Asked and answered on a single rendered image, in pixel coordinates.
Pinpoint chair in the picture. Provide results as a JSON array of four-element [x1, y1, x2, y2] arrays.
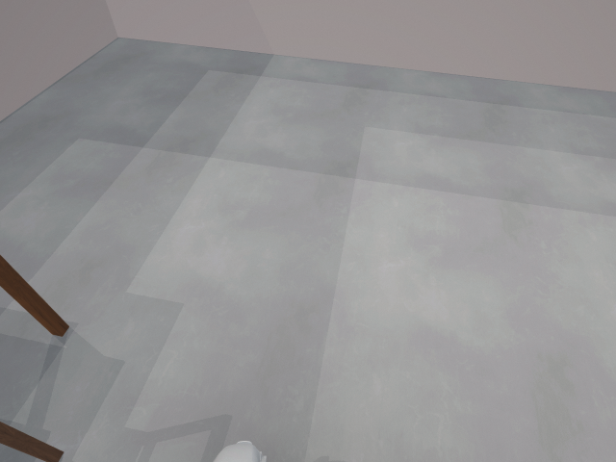
[[0, 422, 64, 462]]

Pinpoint table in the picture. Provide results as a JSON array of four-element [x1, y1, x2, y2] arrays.
[[0, 255, 69, 337]]

